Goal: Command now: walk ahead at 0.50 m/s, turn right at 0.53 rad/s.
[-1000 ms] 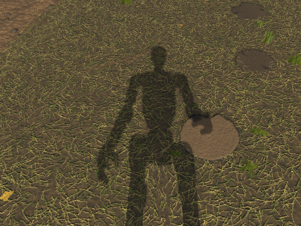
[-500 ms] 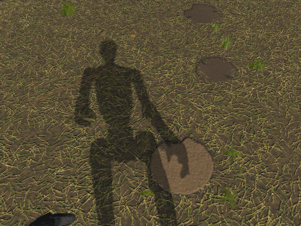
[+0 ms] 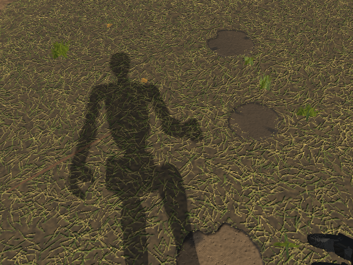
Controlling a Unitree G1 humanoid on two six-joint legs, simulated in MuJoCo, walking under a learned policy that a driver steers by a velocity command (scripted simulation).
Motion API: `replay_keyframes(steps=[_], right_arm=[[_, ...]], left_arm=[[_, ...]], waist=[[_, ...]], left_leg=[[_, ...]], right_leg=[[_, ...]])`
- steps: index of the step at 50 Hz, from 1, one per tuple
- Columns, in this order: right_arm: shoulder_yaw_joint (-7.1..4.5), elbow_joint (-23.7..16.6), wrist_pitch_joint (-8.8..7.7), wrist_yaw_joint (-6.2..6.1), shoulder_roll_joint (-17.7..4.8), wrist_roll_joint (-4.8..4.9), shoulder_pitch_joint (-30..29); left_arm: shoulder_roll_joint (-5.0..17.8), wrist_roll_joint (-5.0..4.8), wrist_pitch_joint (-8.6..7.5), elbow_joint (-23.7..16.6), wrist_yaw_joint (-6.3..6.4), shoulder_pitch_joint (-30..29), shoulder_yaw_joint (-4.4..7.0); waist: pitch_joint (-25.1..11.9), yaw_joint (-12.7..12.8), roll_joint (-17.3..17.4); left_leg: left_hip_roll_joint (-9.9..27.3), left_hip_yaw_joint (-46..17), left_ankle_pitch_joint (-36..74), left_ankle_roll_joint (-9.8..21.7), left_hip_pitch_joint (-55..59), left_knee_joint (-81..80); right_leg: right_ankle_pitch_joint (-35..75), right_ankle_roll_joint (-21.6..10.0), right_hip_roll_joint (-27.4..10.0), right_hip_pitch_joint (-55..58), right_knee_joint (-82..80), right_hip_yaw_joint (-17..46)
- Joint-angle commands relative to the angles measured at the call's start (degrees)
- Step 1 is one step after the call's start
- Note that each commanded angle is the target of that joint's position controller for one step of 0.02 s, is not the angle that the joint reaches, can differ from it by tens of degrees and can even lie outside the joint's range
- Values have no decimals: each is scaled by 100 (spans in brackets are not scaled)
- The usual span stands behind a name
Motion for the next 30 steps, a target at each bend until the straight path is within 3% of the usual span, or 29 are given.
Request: replay_keyframes(steps=[1, 2, 3, 4, 5, 6, 7, 8, 9, 11, 14, 19, 22, 24, 26, 27, 28, 29, 30], right_arm=[[-259, -375, -156, 24, -742, 47, 31], [-337, -249, -177, -7, -868, 21, 530], [-424, -176, -200, -54, -1131, -81, 1302], [-565, -28, -118, -75, -1644, -169, 1962], [-505, 42, -60, -23, -1317, -56, 2072], [-388, -35, -35, -32, -894, -37, 1780], [-332, -65, 2, -41, -736, -66, 1500], [-284, -22, 23, -36, -595, -86, 1272], [-250, 11, 17, -43, -507, -114, 1140], [-268, 85, -22, -39, -502, -88, 1063], [-354, 225, -70, -48, -709, -61, 1120], [-394, 459, -1, -57, -903, -17, 1332], [-429, 667, 71, -37, -1061, 88, 1659], [-456, 799, 142, -34, -1158, 157, 1786], [-479, 878, 212, -58, -1299, 196, 1765], [-460, 905, 250, -80, -1310, 206, 1695], [-383, 895, 249, -114, -1156, 154, 1751], [-213, 670, 196, -111, -709, -45, 1859], [-57, 648, 67, -42, -335, -40, 2337]], left_arm=[[913, 11, 13, -337, 50, -58, 238], [770, 32, 19, -378, 40, -103, 192], [442, 97, -4, -483, 9, -138, 70], [41, -3, -69, -645, 10, 518, -53], [420, -73, -96, -678, 14, 586, -21], [868, -91, -69, -669, 17, 148, 107], [891, -38, -30, -739, 25, -228, 129], [825, 21, -14, -815, 11, -433, 142], [741, 18, 19, -853, -19, -457, 163], [498, -27, 102, -895, -64, -427, 132], [343, 22, 155, -1094, -87, -722, 91], [131, 45, 50, -1279, -227, -1452, -19], [132, 29, 1, -1468, -304, -1969, -52], [225, 36, -13, -1581, -342, -2143, -29], [426, 79, -13, -1568, -347, -1865, 66], [610, 97, -6, -1388, -326, -1193, 182], [921, 92, 22, -1117, -258, -320, 346], [1456, 139, 74, -981, -142, 527, 479], [1644, 116, 38, -1012, -161, 431, 429]], waist=[[-172, -433, -855], [-419, -699, -840], [-1126, -1068, -498], [-2019, -965, 1030], [-1967, -959, 1513], [-1176, -1064, 813], [-697, -1021, 399], [-330, -914, 279], [-182, -776, 435], [-76, -677, 530], [16, -670, 305], [137, -910, 97], [325, -1041, 78], [376, -988, 139], [86, -685, 317], [-341, -250, 313], [-876, 144, 230], [-1681, 316, -724], [-2497, -115, -1570]], left_leg=[[-143, 133, -434, 201, 1050, -292], [-103, 199, -472, 371, 1813, -494], [619, -400, -683, 724, 3139, -331], [1947, -2610, -1709, 1570, 5223, -567], [2337, -3913, -2889, 1749, 5279, -1046], [2083, -3187, -3124, 1510, 4621, -1172], [1830, -2342, -2494, 1334, 3957, -1215], [1576, -1740, -1840, 1282, 3369, -1366], [1414, -1293, -1428, 1224, 2983, -1511], [1263, -686, -992, 1250, 2597, -1789], [1355, -134, -350, 1407, 2598, -2011], [1168, 787, 166, 1291, 2703, -2071], [1303, 919, 188, 1268, 3002, -2059], [1472, 915, 619, 1225, 3385, -1876], [1495, 1057, 2270, 1111, 3617, -1230], [1347, 1295, 3074, 971, 3462, -395], [1096, 1499, 2868, 772, 2756, 734], [644, 1628, 449, 461, 919, 2803], [-207, 679, -3647, 287, -447, 4274]], right_leg=[[1235, -662, -1416, -317, 66, 1361], [1429, -510, -1188, -442, 542, 1265], [1122, -310, -867, -947, 1849, 910], [-634, 110, -39, -2835, 3783, 26], [-1627, 196, -333, -3818, 4813, -14], [-1137, 229, -604, -4087, 5194, 54], [-701, 273, -796, -4004, 5201, -154], [-388, 305, -944, -3883, 4945, -197], [-179, 313, -1105, -3663, 4741, -204], [10, 350, -1210, -3418, 4524, -354], [464, 443, -1291, -3637, 3951, -378], [1726, 351, -1150, -3249, 2281, -677], [1672, 213, -1013, -3096, 1611, -890], [1264, 59, -930, -3062, 1315, -971], [828, -154, -660, -2366, 1076, -1205], [1067, -313, -456, -1320, 789, -1367], [1345, -458, -413, 162, 798, -1261], [1436, -961, -1727, 2182, 940, 614], [691, -1747, -2824, 2974, 109, 3223]])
